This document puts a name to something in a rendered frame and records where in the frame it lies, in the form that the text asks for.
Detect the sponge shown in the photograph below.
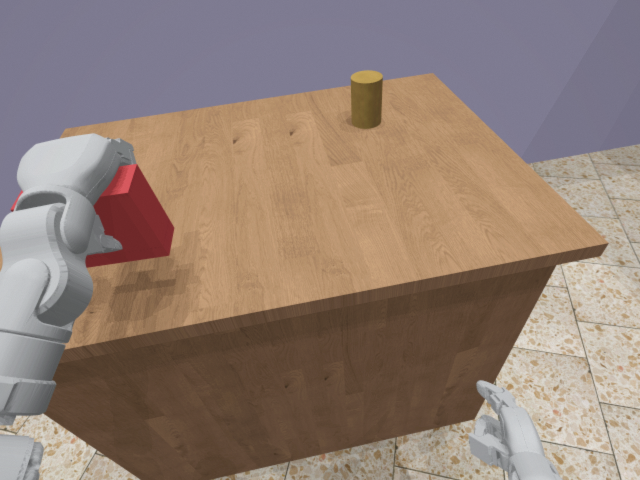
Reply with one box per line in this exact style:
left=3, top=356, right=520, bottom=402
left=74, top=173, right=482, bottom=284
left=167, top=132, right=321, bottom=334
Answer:
left=10, top=164, right=174, bottom=268

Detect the robot right forearm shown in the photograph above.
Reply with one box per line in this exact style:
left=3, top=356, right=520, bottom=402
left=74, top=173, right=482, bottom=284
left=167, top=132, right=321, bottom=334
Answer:
left=508, top=452, right=563, bottom=480

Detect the robot right hand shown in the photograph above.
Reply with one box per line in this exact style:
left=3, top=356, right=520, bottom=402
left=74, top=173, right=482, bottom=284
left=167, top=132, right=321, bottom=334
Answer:
left=468, top=380, right=545, bottom=472

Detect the robot left upper arm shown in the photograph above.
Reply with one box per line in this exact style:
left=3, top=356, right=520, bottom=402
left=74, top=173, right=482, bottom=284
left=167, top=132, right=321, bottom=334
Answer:
left=0, top=434, right=44, bottom=480

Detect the robot left forearm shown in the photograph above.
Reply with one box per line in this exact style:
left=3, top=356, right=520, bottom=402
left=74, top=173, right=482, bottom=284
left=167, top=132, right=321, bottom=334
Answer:
left=0, top=185, right=95, bottom=426

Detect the robot left hand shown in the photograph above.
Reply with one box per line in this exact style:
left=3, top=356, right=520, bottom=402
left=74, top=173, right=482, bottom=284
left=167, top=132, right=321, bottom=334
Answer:
left=17, top=133, right=137, bottom=255

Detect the table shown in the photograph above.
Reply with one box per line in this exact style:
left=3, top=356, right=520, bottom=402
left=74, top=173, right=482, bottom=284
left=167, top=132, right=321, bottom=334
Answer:
left=0, top=73, right=609, bottom=480

